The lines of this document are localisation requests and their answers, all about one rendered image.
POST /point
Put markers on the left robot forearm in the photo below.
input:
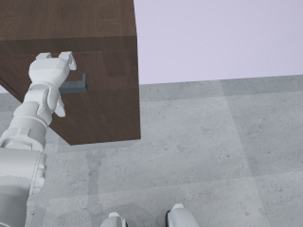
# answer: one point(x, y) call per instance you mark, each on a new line
point(29, 125)

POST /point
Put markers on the left robot shin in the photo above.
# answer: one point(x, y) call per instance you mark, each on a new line
point(114, 214)

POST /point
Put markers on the handle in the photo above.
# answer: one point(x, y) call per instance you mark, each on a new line
point(77, 86)

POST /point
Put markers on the drawer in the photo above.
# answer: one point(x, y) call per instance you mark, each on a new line
point(109, 69)

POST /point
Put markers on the cabinet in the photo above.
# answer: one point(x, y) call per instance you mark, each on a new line
point(30, 27)

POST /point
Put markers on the left robot hand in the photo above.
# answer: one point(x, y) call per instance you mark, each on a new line
point(53, 70)

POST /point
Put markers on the left robot upper arm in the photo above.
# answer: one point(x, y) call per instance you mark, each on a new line
point(22, 173)

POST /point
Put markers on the left robot thigh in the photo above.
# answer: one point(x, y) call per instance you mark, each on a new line
point(115, 221)

